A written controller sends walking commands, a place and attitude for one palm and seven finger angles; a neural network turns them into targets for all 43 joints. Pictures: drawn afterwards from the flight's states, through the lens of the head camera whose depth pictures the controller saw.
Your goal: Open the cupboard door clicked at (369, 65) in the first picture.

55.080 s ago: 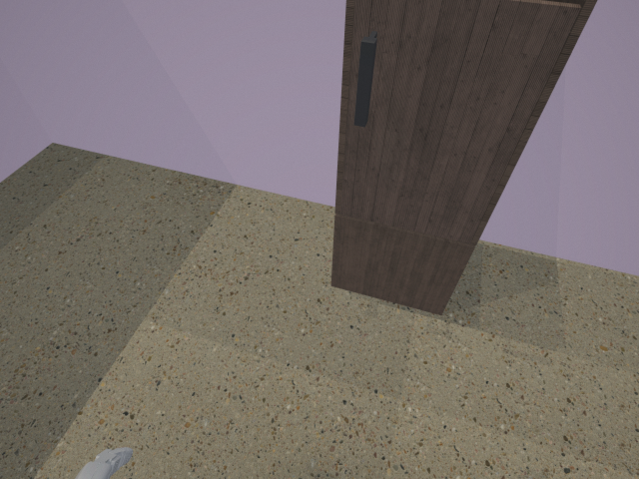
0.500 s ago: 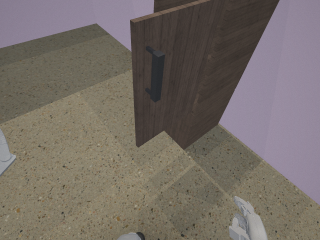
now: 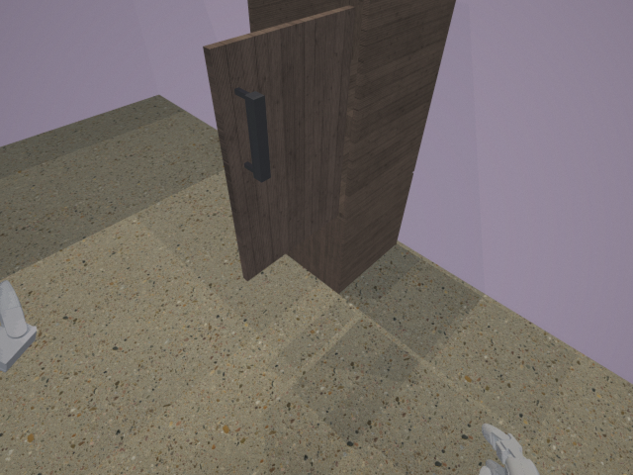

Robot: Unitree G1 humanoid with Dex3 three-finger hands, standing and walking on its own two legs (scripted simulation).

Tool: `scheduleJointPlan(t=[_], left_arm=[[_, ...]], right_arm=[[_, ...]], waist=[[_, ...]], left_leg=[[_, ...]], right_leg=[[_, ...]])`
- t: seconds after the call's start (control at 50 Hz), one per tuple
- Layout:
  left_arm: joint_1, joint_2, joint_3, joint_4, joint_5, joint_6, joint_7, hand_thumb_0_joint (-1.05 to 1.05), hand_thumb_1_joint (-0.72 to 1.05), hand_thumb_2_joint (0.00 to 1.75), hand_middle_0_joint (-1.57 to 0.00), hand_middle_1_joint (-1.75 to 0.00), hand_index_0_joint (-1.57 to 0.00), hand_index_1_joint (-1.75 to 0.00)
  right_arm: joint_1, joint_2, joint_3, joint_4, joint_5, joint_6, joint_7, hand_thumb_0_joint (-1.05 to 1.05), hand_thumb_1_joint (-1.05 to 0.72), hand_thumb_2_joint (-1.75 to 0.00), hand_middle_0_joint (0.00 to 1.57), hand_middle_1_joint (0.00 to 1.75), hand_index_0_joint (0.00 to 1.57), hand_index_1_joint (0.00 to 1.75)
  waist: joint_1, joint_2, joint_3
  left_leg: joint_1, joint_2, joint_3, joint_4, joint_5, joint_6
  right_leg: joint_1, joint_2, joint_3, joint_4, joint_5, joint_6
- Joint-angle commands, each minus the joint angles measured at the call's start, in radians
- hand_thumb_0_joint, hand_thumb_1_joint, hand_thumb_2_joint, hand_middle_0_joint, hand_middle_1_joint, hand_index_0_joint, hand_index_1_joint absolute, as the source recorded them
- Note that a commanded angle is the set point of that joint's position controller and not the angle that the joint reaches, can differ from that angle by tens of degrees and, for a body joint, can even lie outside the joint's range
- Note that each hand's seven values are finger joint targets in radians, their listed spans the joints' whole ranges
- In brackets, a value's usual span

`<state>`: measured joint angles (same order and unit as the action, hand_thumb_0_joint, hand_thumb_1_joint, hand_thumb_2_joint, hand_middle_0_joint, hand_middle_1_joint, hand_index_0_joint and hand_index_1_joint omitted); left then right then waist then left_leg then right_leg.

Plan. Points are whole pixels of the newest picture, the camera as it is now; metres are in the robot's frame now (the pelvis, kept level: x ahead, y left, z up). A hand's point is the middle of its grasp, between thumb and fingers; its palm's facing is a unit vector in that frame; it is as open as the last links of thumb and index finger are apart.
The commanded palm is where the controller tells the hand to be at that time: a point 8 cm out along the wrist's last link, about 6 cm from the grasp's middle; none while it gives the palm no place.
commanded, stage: stop stepping back and stand still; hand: left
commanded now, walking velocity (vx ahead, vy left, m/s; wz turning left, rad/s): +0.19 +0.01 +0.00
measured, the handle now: (251, 135) +0.68 +0.15 +0.10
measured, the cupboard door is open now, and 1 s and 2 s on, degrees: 91 91 91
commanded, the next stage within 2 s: let the arm hang, fingers relaxed in 0.54 s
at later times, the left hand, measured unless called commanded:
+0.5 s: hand out of the picture +0.15 +0.28 +0.18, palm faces +0.50 -0.72 -0.48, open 7.4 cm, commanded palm +0.09 +0.31 +0.19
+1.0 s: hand out of the picture +0.00 +0.17 -0.16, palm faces +0.18 -0.96 -0.21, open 6.8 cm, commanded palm none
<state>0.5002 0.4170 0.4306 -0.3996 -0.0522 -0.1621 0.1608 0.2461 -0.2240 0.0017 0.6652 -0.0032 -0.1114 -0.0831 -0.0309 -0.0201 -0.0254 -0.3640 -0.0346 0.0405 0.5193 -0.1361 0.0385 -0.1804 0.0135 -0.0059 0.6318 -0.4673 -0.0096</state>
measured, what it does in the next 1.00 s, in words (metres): steps on the spot: left foot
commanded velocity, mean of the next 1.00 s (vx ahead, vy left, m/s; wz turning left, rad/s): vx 0.06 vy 0.00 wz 0.00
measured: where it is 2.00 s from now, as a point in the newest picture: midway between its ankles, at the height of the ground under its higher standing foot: outside the picture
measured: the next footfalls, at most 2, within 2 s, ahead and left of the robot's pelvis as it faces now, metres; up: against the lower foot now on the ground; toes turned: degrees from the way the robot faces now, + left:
left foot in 0.34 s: -0.03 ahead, +0.12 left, +0.00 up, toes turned +8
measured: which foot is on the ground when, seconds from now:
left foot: down 0.00-0.06, up 0.08-0.32, down 0.34-1.00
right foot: down 0.00-1.00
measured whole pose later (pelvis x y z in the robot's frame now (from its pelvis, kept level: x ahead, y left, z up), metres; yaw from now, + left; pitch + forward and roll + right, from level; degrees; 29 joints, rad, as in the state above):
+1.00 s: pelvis -0.04 -0.02 +0.00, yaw +7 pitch -1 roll +0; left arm 0.28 0.16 0.04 0.82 0.02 0.01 0.03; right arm 0.24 -0.20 -0.01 0.92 -0.02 0.05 -0.02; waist 0.00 -0.01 0.09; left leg -0.30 0.02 -0.01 0.68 -0.42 0.00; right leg -0.28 0.03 -0.11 0.60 -0.31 -0.09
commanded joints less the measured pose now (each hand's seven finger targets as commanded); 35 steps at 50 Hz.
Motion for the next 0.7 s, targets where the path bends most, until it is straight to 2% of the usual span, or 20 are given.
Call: scheduleJointPlan(t=[0.0, 0.02, 0.04, 0.06, 0.1, 0.16, 0.26, 0.3, 0.34, 0.36, 0.4, 0.48, 0.5, 0.54, 0.56, 0.58, 0.6, 0.62, 0.64, 0.68], left_arm=[[0.021, 0.211, 0.125, -0.280, 0.018, -0.078, 0.013, 0.00, 0.90, 0.90, -0.20, -0.30, -0.20, -0.30], [0.067, 0.207, 0.117, -0.274, 0.021, -0.080, 0.008, 0.00, 0.90, 0.90, -0.20, -0.30, -0.20, -0.30], [0.058, 0.208, 0.117, -0.300, 0.017, -0.082, 0.008, 0.00, 0.90, 0.90, -0.20, -0.30, -0.20, -0.30], [0.010, 0.196, 0.111, -0.328, 0.009, -0.096, 0.007, 0.00, 0.90, 0.90, -0.20, -0.30, -0.20, -0.30], [0.013, 0.207, 0.143, -0.272, 0.013, -0.119, 0.004, 0.00, 0.90, 0.90, -0.20, -0.30, -0.20, -0.30], [-0.028, 0.174, 0.105, -0.142, 0.031, -0.130, 0.006, 0.00, 0.90, 0.90, -0.20, -0.30, -0.20, -0.30], [-0.064, 0.144, 0.060, -0.141, 0.036, -0.118, 0.028, 0.00, 0.90, 0.90, -0.20, -0.30, -0.20, -0.30], [-0.058, 0.148, 0.061, -0.227, 0.026, -0.120, 0.027, 0.00, 0.90, 0.90, -0.20, -0.30, -0.20, -0.30], [-0.081, 0.171, 0.089, -0.337, 0.029, -0.132, 0.033, 0.00, 0.90, 0.90, -0.20, -0.30, -0.20, -0.30], [-0.085, 0.187, 0.101, -0.348, 0.028, -0.134, 0.032, 0.00, 0.90, 0.90, -0.20, -0.30, -0.20, -0.30], [-0.053, 0.206, 0.122, -0.336, 0.032, -0.119, 0.022, 0.00, 0.90, 0.90, -0.20, -0.30, -0.20, -0.30], [-0.005, 0.161, 0.101, -0.294, 0.025, -0.095, 0.022, 0.00, 0.90, 0.90, -0.20, -0.30, -0.20, -0.30], [0.019, 0.173, 0.116, -0.276, 0.024, -0.093, 0.021, 0.00, 0.90, 0.90, -0.20, -0.30, -0.20, -0.30], [0.053, 0.161, 0.118, -0.235, 0.006, -0.083, 0.016, 0.00, 0.90, 0.90, -0.20, -0.30, -0.20, -0.30], [0.057, 0.162, 0.114, -0.237, 0.002, -0.080, 0.016, 0.00, 0.90, 0.90, -0.20, -0.30, -0.20, -0.30], [0.058, 0.169, 0.122, -0.224, 0.002, -0.082, 0.018, 0.00, 0.90, 0.90, -0.20, -0.30, -0.20, -0.30], [0.067, 0.161, 0.120, -0.205, 0.002, -0.081, 0.020, 0.00, 0.90, 0.90, -0.20, -0.30, -0.20, -0.30], [-0.074, -0.015, -0.269, 0.494, 0.118, 0.080, -0.115, 0.00, 0.90, 0.90, -0.20, -0.30, -0.20, -0.30], [-0.058, -0.065, -0.277, 0.523, 0.093, 0.134, -0.143, 0.00, 0.90, 0.90, -0.20, -0.30, -0.20, -0.30], [-0.095, -0.104, -0.311, 0.553, 0.077, 0.156, -0.155, 0.00, 0.90, 0.90, -0.20, -0.30, -0.20, -0.30]], right_arm=[[-0.126, -0.116, -0.049, -0.188, 0.000, -0.049, -0.002, 0.00, -0.90, -0.90, 0.20, 0.30, 0.20, 0.30], [-0.134, -0.094, -0.057, -0.199, 0.000, -0.034, 0.005, 0.00, -0.90, -0.90, 0.20, 0.30, 0.20, 0.30], [-0.135, -0.108, -0.069, -0.185, 0.002, -0.023, 0.011, 0.00, -0.90, -0.90, 0.20, 0.30, 0.20, 0.30], [-0.123, -0.129, -0.072, -0.164, -0.006, -0.030, 0.012, 0.00, -0.90, -0.90, 0.20, 0.30, 0.20, 0.30], [-0.088, -0.107, -0.053, -0.140, -0.009, -0.039, 0.014, 0.00, -0.90, -0.90, 0.20, 0.30, 0.20, 0.30], [-0.090, -0.089, -0.044, -0.138, -0.004, -0.042, -0.009, 0.00, -0.90, -0.90, 0.20, 0.30, 0.20, 0.30], [-0.085, -0.096, -0.051, -0.141, -0.006, -0.075, -0.029, 0.00, -0.90, -0.90, 0.20, 0.30, 0.20, 0.30], [-0.080, -0.118, -0.062, -0.158, -0.003, -0.083, -0.031, 0.00, -0.90, -0.90, 0.20, 0.30, 0.20, 0.30], [-0.081, -0.138, -0.065, -0.183, 0.000, -0.080, -0.021, 0.00, -0.90, -0.90, 0.20, 0.30, 0.20, 0.30], [-0.074, -0.128, -0.063, -0.183, 0.004, -0.085, -0.010, 0.00, -0.90, -0.90, 0.20, 0.30, 0.20, 0.30], [-0.071, -0.105, -0.055, -0.149, -0.007, -0.091, -0.003, 0.00, -0.90, -0.90, 0.20, 0.30, 0.20, 0.30], [-0.092, -0.107, -0.043, -0.164, 0.010, -0.082, 0.014, 0.00, -0.90, -0.90, 0.20, 0.30, 0.20, 0.30], [-0.093, -0.104, -0.043, -0.167, 0.011, -0.076, 0.017, 0.00, -0.90, -0.90, 0.20, 0.30, 0.20, 0.30], [-0.088, -0.088, -0.051, -0.177, 0.015, -0.059, 0.027, 0.00, -0.90, -0.90, 0.20, 0.30, 0.20, 0.30], [-0.091, -0.084, -0.052, -0.180, 0.017, -0.046, 0.030, 0.00, -0.90, -0.90, 0.20, 0.30, 0.20, 0.30], [-0.100, -0.079, -0.046, -0.180, 0.016, -0.037, 0.030, 0.00, -0.90, -0.90, 0.20, 0.30, 0.20, 0.30], [-0.108, -0.078, -0.040, -0.179, 0.017, -0.030, 0.029, 0.00, -0.90, -0.90, 0.20, 0.30, 0.20, 0.30], [-0.142, -0.163, -0.072, 0.035, -0.004, -0.044, 0.117, 0.00, -0.90, -0.90, 0.20, 0.30, 0.20, 0.30], [-0.058, -0.098, -0.066, 0.023, 0.009, 0.019, 0.107, 0.00, -0.90, -0.90, 0.20, 0.30, 0.20, 0.30], [-0.003, -0.082, -0.042, 0.023, 0.004, 0.069, 0.105, 0.00, -0.90, -0.90, 0.20, 0.30, 0.20, 0.30]], waist=[[0.040, 0.128, -0.003], [0.042, -0.084, 0.006], [0.046, -0.253, 0.058], [0.020, -0.148, 0.091], [0.001, -0.029, 0.017], [0.005, -0.048, 0.052], [0.034, -0.091, 0.034], [0.028, 0.014, -0.013], [0.030, 0.196, -0.085], [0.029, 0.171, -0.093], [0.025, 0.239, -0.047], [0.025, 0.209, -0.008], [0.023, 0.154, -0.025], [0.013, -0.082, -0.029], [0.013, -0.147, -0.031], [0.019, -0.143, -0.030], [0.023, -0.099, -0.034], [-0.010, -0.035, 0.026], [-0.008, -0.030, -0.038], [-0.017, -0.027, -0.021]], left_leg=[[-0.238, 0.102, -0.147, -0.201, -0.521, -0.007], [-0.204, 0.013, -0.050, 0.150, -0.367, -0.037], [-0.238, -0.010, -0.043, 0.483, -0.279, -0.052], [-0.268, 0.017, -0.076, 0.627, -0.217, -0.062], [-0.258, 0.068, -0.080, 0.609, -0.176, -0.060], [-0.161, 0.088, -0.006, 0.363, -0.143, -0.039], [0.110, 0.045, 0.085, -0.014, -0.169, -0.007], [0.223, 0.090, 0.013, -0.137, -0.153, 0.015], [0.349, 0.264, -0.231, -0.127, 0.117, 0.088], [0.393, 0.308, -0.265, -0.129, 0.330, 0.102], [0.290, 0.307, -0.224, -0.170, 0.244, 0.104], [0.098, 0.242, -0.068, -0.096, 0.097, 0.039], [0.068, 0.198, -0.028, -0.053, 0.036, 0.014], [0.023, 0.085, 0.027, 0.110, -0.141, -0.038], [-0.003, 0.053, 0.021, 0.205, -0.204, -0.049], [-0.046, 0.054, -0.004, 0.268, -0.272, -0.050], [-0.051, 0.063, -0.021, 0.262, -0.296, -0.048], [-0.146, 0.134, -0.048, 0.346, -0.297, -0.030], [-0.042, 0.099, -0.053, 0.246, -0.324, -0.038], [0.084, 0.089, -0.033, 0.073, -0.018, -0.024]], right_leg=[[0.168, -0.025, 0.004, -0.199, -0.064, -0.045], [0.023, -0.174, 0.253, -0.389, -0.273, -0.116], [-0.132, -0.377, 0.543, -0.546, -0.353, -0.202], [-0.178, -0.385, 0.494, -0.537, -0.221, -0.198], [-0.130, -0.329, 0.337, -0.458, -0.097, -0.173], [-0.133, -0.251, 0.180, -0.427, -0.008, -0.129], [-0.129, -0.219, 0.158, -0.358, -0.019, -0.110], [-0.116, -0.162, 0.110, -0.212, 0.108, -0.062], [-0.198, -0.036, -0.016, 0.027, 0.224, 0.003], [-0.252, -0.016, -0.055, 0.086, 0.132, 0.016], [-0.228, -0.021, -0.061, 0.089, 0.003, 0.021], [-0.014, -0.013, -0.071, -0.146, 0.226, 0.015], [0.034, -0.033, -0.024, -0.195, 0.312, 0.002], [0.000, -0.164, 0.211, -0.274, 0.390, -0.068], [0.002, -0.240, 0.299, -0.325, 0.435, -0.112], [0.038, -0.274, 0.313, -0.333, 0.520, -0.135], [0.050, -0.278, 0.299, -0.319, 0.587, -0.143], [-0.036, -0.335, 0.127, -0.146, 0.837, -0.143], [-0.064, -0.258, 0.120, -0.111, 0.771, -0.142], [-0.165, -0.169, -0.002, -0.039, 0.547, -0.061]])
